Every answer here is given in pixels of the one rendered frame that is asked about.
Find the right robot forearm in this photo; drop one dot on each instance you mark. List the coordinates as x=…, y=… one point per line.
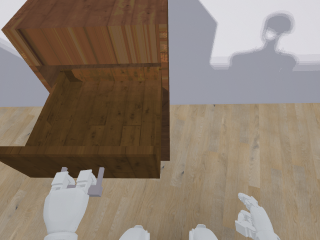
x=266, y=235

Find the robot left hand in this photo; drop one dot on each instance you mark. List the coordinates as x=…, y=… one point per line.
x=65, y=207

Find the handle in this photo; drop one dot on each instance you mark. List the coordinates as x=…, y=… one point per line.
x=93, y=190

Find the right robot thigh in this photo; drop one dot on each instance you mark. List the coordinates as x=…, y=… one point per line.
x=201, y=233

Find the drawer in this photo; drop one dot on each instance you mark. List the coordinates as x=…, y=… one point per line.
x=92, y=118

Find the robot right hand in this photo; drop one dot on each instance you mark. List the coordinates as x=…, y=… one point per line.
x=248, y=224

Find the robot right shin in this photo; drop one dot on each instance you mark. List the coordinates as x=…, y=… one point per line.
x=200, y=226

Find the cabinet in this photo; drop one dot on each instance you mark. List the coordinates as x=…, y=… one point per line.
x=51, y=35

